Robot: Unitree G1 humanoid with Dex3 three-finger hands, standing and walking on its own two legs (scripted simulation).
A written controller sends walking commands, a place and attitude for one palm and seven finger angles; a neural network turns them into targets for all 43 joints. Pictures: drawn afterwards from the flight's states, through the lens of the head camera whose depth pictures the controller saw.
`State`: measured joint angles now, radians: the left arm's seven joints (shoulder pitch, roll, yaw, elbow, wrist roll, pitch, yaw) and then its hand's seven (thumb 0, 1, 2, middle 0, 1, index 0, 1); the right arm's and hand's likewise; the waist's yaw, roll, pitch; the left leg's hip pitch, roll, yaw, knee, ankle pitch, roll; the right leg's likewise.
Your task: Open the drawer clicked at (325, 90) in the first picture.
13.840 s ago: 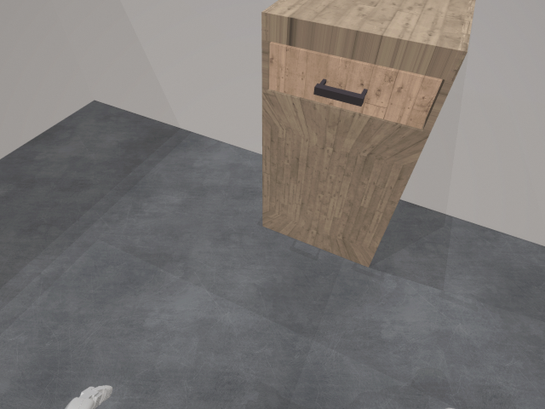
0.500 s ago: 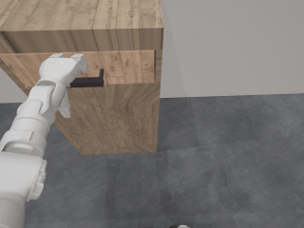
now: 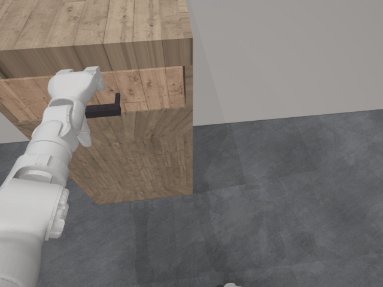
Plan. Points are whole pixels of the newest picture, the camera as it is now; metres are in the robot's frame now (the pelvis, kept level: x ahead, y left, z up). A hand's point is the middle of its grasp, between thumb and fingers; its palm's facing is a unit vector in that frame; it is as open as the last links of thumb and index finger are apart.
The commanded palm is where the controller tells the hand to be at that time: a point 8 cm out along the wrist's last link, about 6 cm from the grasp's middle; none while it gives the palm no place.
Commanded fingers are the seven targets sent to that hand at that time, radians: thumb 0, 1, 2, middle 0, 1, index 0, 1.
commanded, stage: move the hooked fingers above the handle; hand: left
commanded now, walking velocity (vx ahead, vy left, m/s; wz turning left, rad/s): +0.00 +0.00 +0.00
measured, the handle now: (93, 105) +0.55 +0.22 +0.03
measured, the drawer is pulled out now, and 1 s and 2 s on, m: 0.00 0.00 0.00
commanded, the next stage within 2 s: none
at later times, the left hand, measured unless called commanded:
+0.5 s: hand (89, 106) +0.49 +0.21 +0.08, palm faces -0.12 -0.03 -0.99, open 13.7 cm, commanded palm +0.48 +0.21 +0.14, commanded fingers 0.00 -0.50 0.30 -0.30 -1.20 -0.30 -1.20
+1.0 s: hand (100, 113) +0.47 +0.18 +0.08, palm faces -0.13 -0.05 -0.99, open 13.8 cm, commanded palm +0.47 +0.22 +0.14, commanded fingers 0.00 -0.50 0.30 -0.30 -1.20 -0.30 -1.20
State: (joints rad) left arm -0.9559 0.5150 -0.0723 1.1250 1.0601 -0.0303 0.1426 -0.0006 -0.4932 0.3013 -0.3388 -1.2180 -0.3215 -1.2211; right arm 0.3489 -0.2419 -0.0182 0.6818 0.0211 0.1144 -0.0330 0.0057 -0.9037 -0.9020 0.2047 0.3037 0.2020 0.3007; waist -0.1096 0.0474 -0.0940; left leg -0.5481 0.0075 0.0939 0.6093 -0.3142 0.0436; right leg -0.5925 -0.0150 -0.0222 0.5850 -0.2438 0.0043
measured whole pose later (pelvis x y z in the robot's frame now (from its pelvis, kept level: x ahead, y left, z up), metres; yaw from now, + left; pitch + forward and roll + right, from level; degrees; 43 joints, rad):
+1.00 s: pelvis +0.01 -0.01 +0.00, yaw +3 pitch +12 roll +0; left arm -0.84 0.45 -0.17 0.89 0.98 -0.14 0.04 0.00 -0.49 0.30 -0.32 -1.20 -0.32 -1.20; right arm 0.31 -0.28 -0.06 0.71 0.01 0.13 -0.05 0.01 -0.90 -0.90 0.20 0.30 0.20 0.30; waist -0.06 0.04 -0.08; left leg -0.48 0.00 0.04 0.59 -0.32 0.03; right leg -0.50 -0.02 -0.07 0.56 -0.27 -0.01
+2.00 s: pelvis -0.01 -0.01 +0.00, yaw -1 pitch +14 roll +0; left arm -0.94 0.60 -0.03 1.12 1.07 -0.07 0.09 0.00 -0.49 0.30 -0.33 -1.21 -0.32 -1.22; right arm 0.32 -0.27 -0.01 0.65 0.04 0.10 -0.09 0.01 -0.90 -0.90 0.20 0.30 0.20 0.30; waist -0.12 0.04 -0.07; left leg -0.55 0.02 0.10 0.60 -0.30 0.03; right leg -0.60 0.00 -0.01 0.59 -0.23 -0.01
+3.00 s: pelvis +0.00 -0.01 -0.01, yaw +1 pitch +19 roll -1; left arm -0.95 0.55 -0.02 1.09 1.09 -0.13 0.28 0.00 -0.49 0.30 -0.37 -1.24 -0.35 -1.23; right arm 0.41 -0.29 -0.06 0.74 -0.01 0.06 -0.04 0.01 -0.90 -0.90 0.20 0.30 0.20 0.30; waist -0.13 0.04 -0.11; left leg -0.69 0.02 0.06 0.71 -0.35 0.03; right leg -0.72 0.00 -0.05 0.66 -0.27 -0.01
